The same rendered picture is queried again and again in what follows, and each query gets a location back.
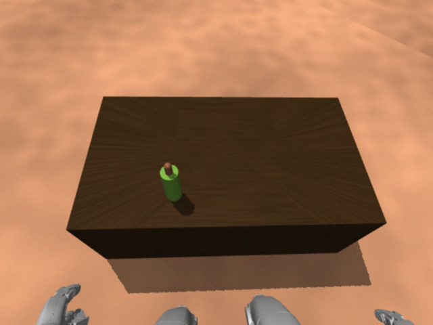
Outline bottle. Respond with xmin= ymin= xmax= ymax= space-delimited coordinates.
xmin=160 ymin=162 xmax=182 ymax=201

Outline right robot hand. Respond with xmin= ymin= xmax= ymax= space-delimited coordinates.
xmin=374 ymin=309 xmax=414 ymax=325

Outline left robot hand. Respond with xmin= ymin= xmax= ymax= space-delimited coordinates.
xmin=36 ymin=284 xmax=89 ymax=325

